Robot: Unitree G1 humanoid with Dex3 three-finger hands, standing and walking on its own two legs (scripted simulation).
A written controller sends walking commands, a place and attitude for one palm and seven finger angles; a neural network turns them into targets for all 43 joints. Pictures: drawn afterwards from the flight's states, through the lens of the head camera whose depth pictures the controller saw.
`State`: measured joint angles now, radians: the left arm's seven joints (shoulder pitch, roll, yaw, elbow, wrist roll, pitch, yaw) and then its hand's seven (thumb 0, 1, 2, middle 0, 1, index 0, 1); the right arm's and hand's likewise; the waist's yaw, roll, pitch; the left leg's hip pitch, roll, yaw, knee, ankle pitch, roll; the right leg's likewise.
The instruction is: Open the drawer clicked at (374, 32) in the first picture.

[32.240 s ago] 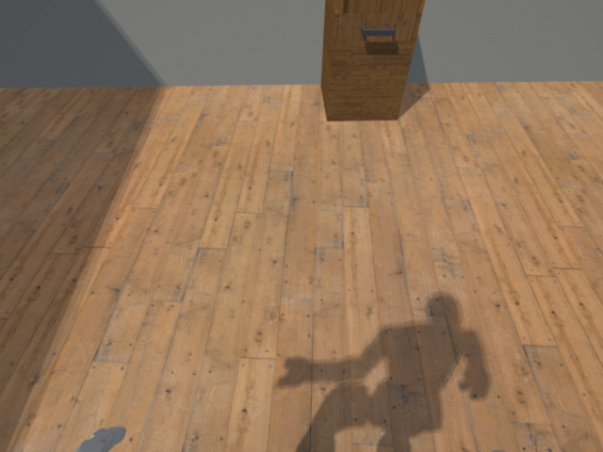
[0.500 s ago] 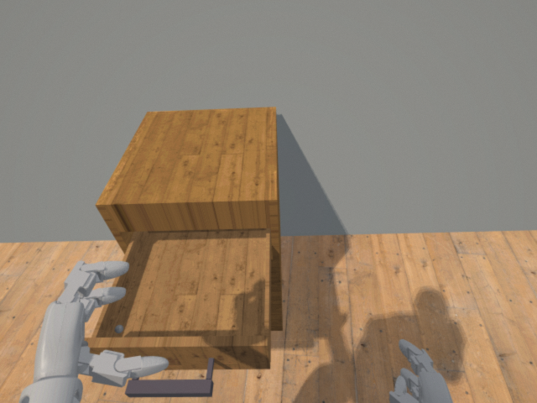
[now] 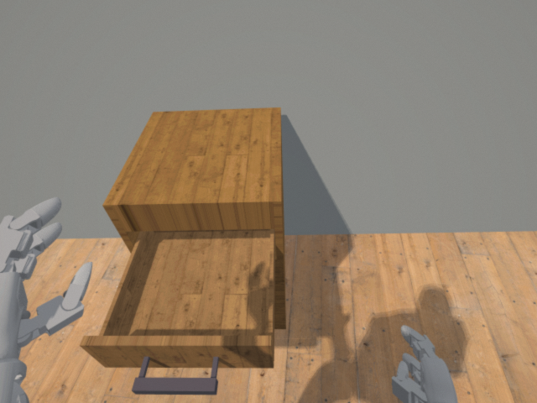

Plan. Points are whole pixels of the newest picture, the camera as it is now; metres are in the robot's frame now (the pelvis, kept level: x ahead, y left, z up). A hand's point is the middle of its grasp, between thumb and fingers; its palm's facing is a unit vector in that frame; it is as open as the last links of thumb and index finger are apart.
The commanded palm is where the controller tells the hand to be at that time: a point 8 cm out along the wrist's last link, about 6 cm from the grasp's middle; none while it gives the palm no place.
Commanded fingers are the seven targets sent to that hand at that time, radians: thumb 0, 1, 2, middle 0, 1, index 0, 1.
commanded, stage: draw the hand back to the body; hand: left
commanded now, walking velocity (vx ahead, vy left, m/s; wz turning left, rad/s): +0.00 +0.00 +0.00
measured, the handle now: (178, 374) +0.23 +0.24 -0.24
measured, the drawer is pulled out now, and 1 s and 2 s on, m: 0.30 0.30 0.30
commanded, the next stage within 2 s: step back with the hand held close in 0.24 s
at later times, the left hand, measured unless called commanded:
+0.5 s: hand (61, 290) +0.19 +0.26 +0.16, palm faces +0.39 -0.80 -0.46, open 7.4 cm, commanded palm +0.12 +0.29 +0.17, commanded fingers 0.00 0.90 0.90 -0.20 -0.30 -0.20 -0.30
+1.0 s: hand (35, 354) +0.12 +0.25 +0.15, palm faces +0.39 -0.79 -0.47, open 7.4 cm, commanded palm +0.06 +0.30 +0.17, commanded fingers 0.00 0.90 0.90 -0.20 -0.30 -0.20 -0.30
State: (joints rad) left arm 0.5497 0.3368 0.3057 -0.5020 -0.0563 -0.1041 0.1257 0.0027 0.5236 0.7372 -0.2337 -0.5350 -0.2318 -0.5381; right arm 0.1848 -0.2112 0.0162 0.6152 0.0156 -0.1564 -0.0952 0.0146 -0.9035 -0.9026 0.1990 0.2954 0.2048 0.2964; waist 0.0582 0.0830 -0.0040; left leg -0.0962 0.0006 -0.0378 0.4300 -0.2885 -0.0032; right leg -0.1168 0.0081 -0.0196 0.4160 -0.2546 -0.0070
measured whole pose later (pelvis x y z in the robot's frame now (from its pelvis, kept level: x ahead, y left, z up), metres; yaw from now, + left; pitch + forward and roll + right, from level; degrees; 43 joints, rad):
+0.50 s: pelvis -0.01 +0.01 +0.00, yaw +0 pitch +0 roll -1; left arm 0.54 0.34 0.38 -0.48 -0.05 -0.17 0.11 0.01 0.89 0.89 -0.21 -0.30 -0.20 -0.30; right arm 0.15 -0.22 0.01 0.59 0.01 -0.06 -0.07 0.01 -0.90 -0.90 0.20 0.30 0.21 0.30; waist 0.02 0.06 0.03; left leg -0.17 0.01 -0.04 0.42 -0.26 0.01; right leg -0.16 0.01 -0.02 0.34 -0.19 0.00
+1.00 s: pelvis -0.06 +0.01 -0.01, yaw +1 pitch +3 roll -1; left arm 0.67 0.36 0.36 -0.63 -0.04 -0.16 0.17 0.01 0.89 0.90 -0.21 -0.30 -0.21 -0.30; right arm 0.14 -0.18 0.01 0.56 -0.03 -0.07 -0.08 0.01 -0.90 -0.90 0.20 0.30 0.21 0.30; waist 0.00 0.01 0.01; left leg -0.38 -0.03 -0.05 0.58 -0.24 0.02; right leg -0.34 0.02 -0.02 0.54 -0.26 -0.01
